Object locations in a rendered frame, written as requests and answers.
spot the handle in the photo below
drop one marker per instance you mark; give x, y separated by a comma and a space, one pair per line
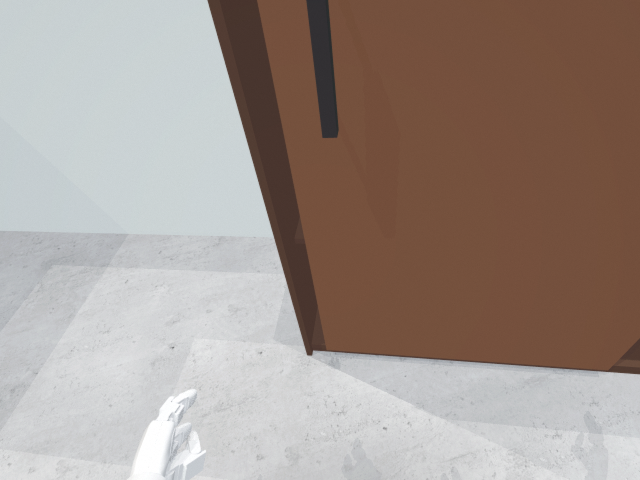
320, 32

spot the wardrobe door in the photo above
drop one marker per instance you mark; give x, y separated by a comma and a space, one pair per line
482, 198
633, 352

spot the robot left hand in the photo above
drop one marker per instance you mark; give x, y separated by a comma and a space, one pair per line
157, 450

